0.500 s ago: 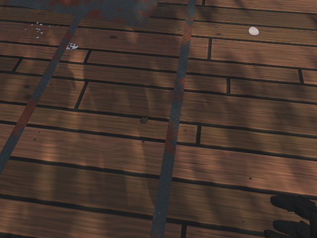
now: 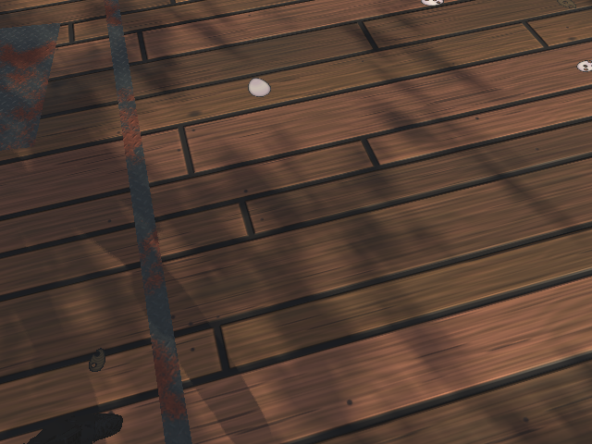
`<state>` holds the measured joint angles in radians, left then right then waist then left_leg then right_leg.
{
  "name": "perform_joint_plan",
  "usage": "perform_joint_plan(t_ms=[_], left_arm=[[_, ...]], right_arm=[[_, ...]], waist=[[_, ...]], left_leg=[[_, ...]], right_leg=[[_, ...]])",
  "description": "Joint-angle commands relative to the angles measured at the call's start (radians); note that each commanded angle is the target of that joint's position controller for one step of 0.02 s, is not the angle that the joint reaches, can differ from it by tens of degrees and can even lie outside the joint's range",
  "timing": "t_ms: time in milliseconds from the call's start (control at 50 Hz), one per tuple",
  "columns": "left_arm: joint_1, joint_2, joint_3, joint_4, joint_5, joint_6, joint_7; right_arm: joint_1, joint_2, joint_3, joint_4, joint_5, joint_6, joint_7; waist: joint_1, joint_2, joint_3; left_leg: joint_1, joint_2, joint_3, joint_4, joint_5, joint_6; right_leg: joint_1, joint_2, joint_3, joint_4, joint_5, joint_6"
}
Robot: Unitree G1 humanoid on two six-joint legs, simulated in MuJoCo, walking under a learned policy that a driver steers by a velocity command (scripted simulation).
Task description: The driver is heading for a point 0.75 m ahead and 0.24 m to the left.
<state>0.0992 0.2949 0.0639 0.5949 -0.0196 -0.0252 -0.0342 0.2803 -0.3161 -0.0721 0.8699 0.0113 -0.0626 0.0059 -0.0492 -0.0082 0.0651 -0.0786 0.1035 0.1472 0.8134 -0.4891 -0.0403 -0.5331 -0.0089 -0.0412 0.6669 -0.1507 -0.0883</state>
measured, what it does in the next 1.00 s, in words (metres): walks ahead, turning left: left foot, then right foot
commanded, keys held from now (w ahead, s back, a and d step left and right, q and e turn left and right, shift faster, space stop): w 0.10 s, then w+q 0.86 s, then no key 0.04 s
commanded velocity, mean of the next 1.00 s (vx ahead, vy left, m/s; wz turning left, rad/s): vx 0.50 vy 0.00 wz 0.31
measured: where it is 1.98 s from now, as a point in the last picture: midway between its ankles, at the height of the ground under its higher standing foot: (240, 322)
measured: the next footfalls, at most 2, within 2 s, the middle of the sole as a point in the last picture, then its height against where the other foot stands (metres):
left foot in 0.50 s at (236, 436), level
right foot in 0.98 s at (282, 295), level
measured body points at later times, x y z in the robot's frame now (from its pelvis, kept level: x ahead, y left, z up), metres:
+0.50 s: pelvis +0.29 +0.04 +0.01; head +0.32 +0.05 +0.45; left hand +0.30 +0.34 -0.11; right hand +0.51 -0.18 -0.09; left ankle +0.41 +0.15 -0.71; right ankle +0.11 -0.09 -0.71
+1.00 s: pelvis +0.59 +0.09 +0.01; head +0.62 +0.10 +0.46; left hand +0.71 +0.40 -0.05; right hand +0.75 -0.17 -0.10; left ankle +0.42 +0.15 -0.71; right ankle +0.75 +0.03 -0.72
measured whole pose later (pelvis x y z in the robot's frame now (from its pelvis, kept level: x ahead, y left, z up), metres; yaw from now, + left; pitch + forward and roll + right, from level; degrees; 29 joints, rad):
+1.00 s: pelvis +0.59 +0.09 +0.01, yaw +25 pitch +3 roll +0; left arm 0.05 0.27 0.04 0.64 0.01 -0.13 -0.02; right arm 0.37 -0.31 -0.07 0.76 0.02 -0.02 -0.02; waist -0.07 0.00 0.00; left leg -0.09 -0.10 -0.24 0.58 -0.49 0.06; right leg -0.47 0.03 0.04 0.48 -0.04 0.00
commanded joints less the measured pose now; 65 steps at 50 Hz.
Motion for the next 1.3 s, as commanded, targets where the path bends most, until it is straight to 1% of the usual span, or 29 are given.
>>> perform_joint_plan(t_ms=[20,40,60,140,280,360,420,460,500,520,540,560,580,600,620,640,700,820,920,960,980,1000,1020,1040,1060,1080,1120,1180,1300], left_arm=[[0.345,0.203,0.063,0.009,0.012,-0.025,0.003],[0.295,0.183,0.056,0.014,0.01,-0.032,0.004],[0.226,0.148,0.044,0.012,0.012,-0.035,0.006],[0.152,0.11,0.027,0.011,0.024,-0.058,0.015],[0.188,0.13,0.033,0.083,0.034,-0.076,0.034],[0.232,0.141,0.041,0.131,0.023,-0.068,0.037],[0.236,0.152,0.049,0.152,0.011,-0.048,0.045],[0.21,0.18,0.057,0.147,0.01,-0.032,0.057],[0.191,0.178,0.052,0.136,0.011,-0.014,0.072],[0.225,0.13,0.029,0.112,0.036,-0.022,0.078],[0.331,0.009,-0.009,0.078,0.047,-0.054,0.054],[0.207,0.103,0.004,0.078,0.007,-0.089,0.038],[0.124,0.134,0.011,0.048,-0.021,-0.108,0.03],[0.092,0.125,0.007,0.042,-0.006,-0.12,0.036],[0.078,0.132,0.015,0.041,0.021,-0.12,0.043],[0.097,0.133,0.019,0.039,0.027,-0.11,0.043],[0.124,0.1,0.014,0.037,0.036,-0.08,0.046],[-0.082,0.045,-0.01,-0.013,0.028,-0.084,0.036],[-0.119,0.098,0.011,-0.028,0.012,-0.105,0.015],[-0.012,0.123,0.028,-0.002,0.012,-0.114,0.018],[0.091,0.157,0.042,0.014,0.033,-0.119,0.024],[0.225,0.216,0.053,0.02,0.055,-0.118,0.031],[0.251,0.264,0.066,0.058,0.061,-0.103,0.02],[0.219,0.156,0.042,0.03,0.031,-0.098,0.016],[0.173,0.1,0.024,0.019,0.029,-0.091,0.02],[0.131,0.081,0.012,0.02,0.038,-0.084,0.016],[0.094,0.059,0.0,0.047,0.042,-0.081,0.012],[0.052,0.074,0.002,0.082,0.041,-0.076,0.014],[0.053,0.121,0.01,0.134,0.018,-0.041,0.024]], right_arm=[[-0.058,-0.143,-0.01,-0.119,0.043,-0.06,0.018],[-0.101,-0.121,0.0,-0.134,0.042,-0.068,0.016],[-0.116,-0.112,0.002,-0.125,0.019,-0.067,0.009],[-0.042,-0.076,0.003,-0.082,0.007,-0.019,0.011],[-0.2,-0.033,0.019,-0.114,0.01,-0.006,0.021],[-0.283,-0.025,0.024,-0.154,0.012,-0.011,0.04],[-0.302,-0.031,0.022,-0.184,0.008,-0.013,0.061],[-0.246,-0.063,0.006,-0.189,0.006,-0.01,0.066],[0.005,-0.146,-0.043,-0.135,0.008,-0.003,0.053],[0.15,-0.24,-0.07,-0.118,0.013,0.006,0.033],[0.129,-0.284,-0.071,-0.129,0.019,-0.002,0.037],[0.148,-0.196,-0.05,-0.141,0.019,-0.006,0.038],[0.11,-0.161,-0.041,-0.142,0.014,-0.01,0.034],[0.05,-0.147,-0.036,-0.156,0.014,-0.011,0.031],[-0.006,-0.12,-0.028,-0.171,0.009,-0.009,0.027],[-0.034,-0.103,-0.02,-0.189,-0.005,-0.009,0.022],[-0.045,-0.112,-0.023,-0.199,-0.001,-0.01,0.008],[0.03,-0.144,-0.034,-0.174,0.014,0.009,-0.021],[0.076,-0.137,-0.035,-0.159,0.017,0.028,-0.029],[0.045,-0.125,-0.034,-0.171,0.012,0.032,-0.027],[0.033,-0.085,-0.019,-0.183,0.004,0.03,-0.024],[0.052,-0.034,0.0,-0.209,-0.02,0.028,-0.027],[0.22,-0.001,0.011,-0.221,0.009,0.02,-0.026],[0.22,-0.106,-0.006,-0.179,0.013,0.022,-0.03],[0.106,-0.146,-0.019,-0.191,0.01,0.031,-0.03],[0.039,-0.134,-0.018,-0.206,-0.001,0.04,-0.033],[0.003,-0.09,-0.015,-0.224,-0.006,0.051,-0.029],[0.019,-0.016,0.008,-0.215,-0.005,0.065,-0.029],[-0.073,-0.036,0.009,-0.222,-0.012,0.078,-0.024]], waist=[[0.181,-0.12,-0.365],[0.153,-0.099,-0.257],[0.115,-0.043,-0.191],[0.034,-0.044,-0.139],[0.089,-0.04,-0.02],[0.128,-0.035,0.023],[0.124,-0.044,0.025],[0.08,-0.084,-0.033],[-0.056,-0.063,-0.185],[-0.094,0.091,-0.3],[0.021,0.291,-0.415],[-0.071,0.165,-0.425],[-0.072,0.12,-0.286],[-0.036,0.023,-0.204],[0.0,0.005,-0.146],[0.033,0.036,-0.135],[0.064,0.051,-0.105],[-0.016,0.083,-0.073],[-0.013,0.114,-0.074],[0.052,0.135,-0.104],[0.105,0.114,-0.187],[0.141,-0.018,-0.341],[0.05,-0.386,-0.422],[0.074,-0.224,-0.365],[0.102,-0.117,-0.257],[0.091,-0.032,-0.204],[0.049,-0.049,-0.14],[0.017,-0.11,-0.157],[0.045,-0.107,-0.194]], left_leg=[[-0.717,-0.063,-0.212,0.592,-0.027,0.038],[-0.724,-0.018,-0.202,0.532,0.047,0.055],[-0.678,0.024,-0.2,0.453,0.11,0.058],[-0.534,0.058,-0.199,0.316,0.221,0.036],[-0.586,0.014,-0.196,-0.053,0.591,0.013],[-0.608,-0.013,-0.175,-0.185,0.612,0.043],[-0.629,-0.034,-0.144,-0.227,0.488,0.085],[-0.525,-0.092,-0.082,-0.223,0.376,0.123],[-0.165,-0.176,-0.051,-0.263,0.385,0.182],[0.142,0.003,-0.337,-0.26,0.432,0.258],[0.448,0.207,-0.905,-0.394,0.19,0.451],[0.473,0.203,-0.941,-0.494,0.1,0.416],[0.368,0.179,-0.8,-0.51,0.152,0.376],[0.221,0.143,-0.699,-0.513,0.25,0.35],[0.089,0.11,-0.619,-0.527,0.363,0.339],[0.008,0.088,-0.581,-0.548,0.444,0.339],[-0.113,0.054,-0.49,-0.584,0.582,0.348],[-0.196,-0.04,-0.392,-0.559,0.516,0.262],[-0.057,0.022,-0.543,-0.439,0.437,0.233],[-0.053,0.007,-0.562,-0.345,0.507,0.204],[-0.082,-0.05,-0.507,-0.181,0.571,0.166],[-0.205,-0.132,-0.41,0.105,0.367,0.118],[-0.535,-0.252,-0.332,0.402,-0.15,0.05],[-0.602,-0.178,-0.381,0.51,-0.127,0.031],[-0.611,-0.157,-0.357,0.539,-0.057,0.013],[-0.584,-0.13,-0.325,0.515,-0.018,0.002],[-0.518,-0.081,-0.304,0.385,0.012,-0.003],[-0.397,-0.076,-0.241,0.145,0.073,-0.027],[-0.2,-0.082,-0.191,-0.172,0.315,-0.008]], right_leg=[[0.877,-0.343,0.725,-0.363,-0.129,-0.264],[0.743,-0.303,0.58,-0.351,-0.052,-0.227],[0.606,-0.265,0.473,-0.354,0.046,-0.196],[0.397,-0.223,0.294,-0.463,0.216,-0.19],[0.403,-0.185,0.043,-0.557,0.161,-0.114],[0.514,-0.226,-0.017,-0.545,0.167,-0.093],[0.628,-0.263,-0.041,-0.47,0.306,-0.07],[0.664,-0.26,-0.074,-0.336,0.656,-0.04],[0.562,-0.196,-0.134,0.026,0.82,0.019],[0.307,-0.141,-0.141,0.359,0.449,0.067],[-0.11,0.079,0.016,0.658,-0.436,0.124],[-0.22,0.038,0.167,0.722,-0.425,0.097],[-0.281,-0.004,0.151,0.692,-0.33,0.077],[-0.251,-0.048,0.14,0.613,-0.251,0.07],[-0.195,-0.073,0.134,0.532,-0.208,0.079],[-0.128,-0.09,0.141,0.501,-0.18,0.087],[-0.089,-0.094,0.112,0.379,-0.147,0.13],[0.014,-0.009,0.074,-0.051,0.223,0.17],[0.057,0.013,0.123,-0.185,0.154,0.129],[0.197,0.016,0.102,-0.232,0.111,0.084],[0.372,-0.043,0.131,-0.231,0.154,0.037],[0.628,-0.22,0.309,-0.19,0.283,-0.026],[0.859,-0.42,0.756,-0.263,0.289,-0.21],[0.808,-0.41,0.764,-0.281,0.221,-0.193],[0.694,-0.364,0.573,-0.268,0.331,-0.16],[0.586,-0.316,0.449,-0.265,0.485,-0.142],[0.436,-0.247,0.306,-0.293,0.634,-0.126],[0.355,-0.209,0.204,-0.336,0.721,-0.142],[0.331,-0.203,0.147,-0.341,0.51,-0.124]])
